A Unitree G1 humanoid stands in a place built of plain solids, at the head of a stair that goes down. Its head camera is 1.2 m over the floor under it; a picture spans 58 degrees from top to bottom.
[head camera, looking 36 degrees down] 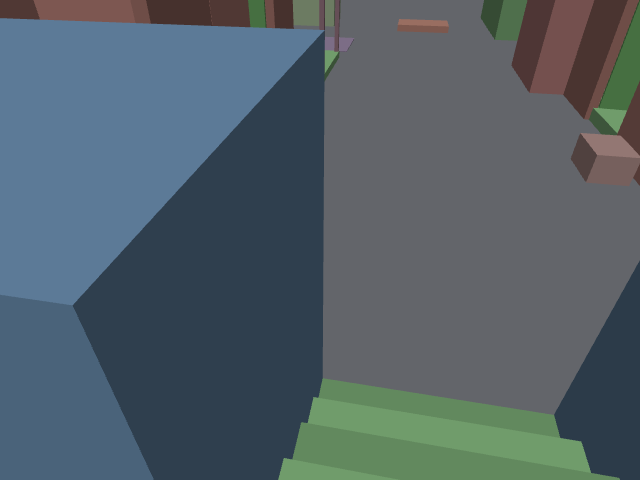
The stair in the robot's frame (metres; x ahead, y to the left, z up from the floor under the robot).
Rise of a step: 0.18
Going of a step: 0.23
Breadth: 1.15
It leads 11 degrees to the right of straight ahead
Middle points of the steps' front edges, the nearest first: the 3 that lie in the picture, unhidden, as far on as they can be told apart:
0.84 -0.48 -0.35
1.07 -0.53 -0.53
1.30 -0.57 -0.70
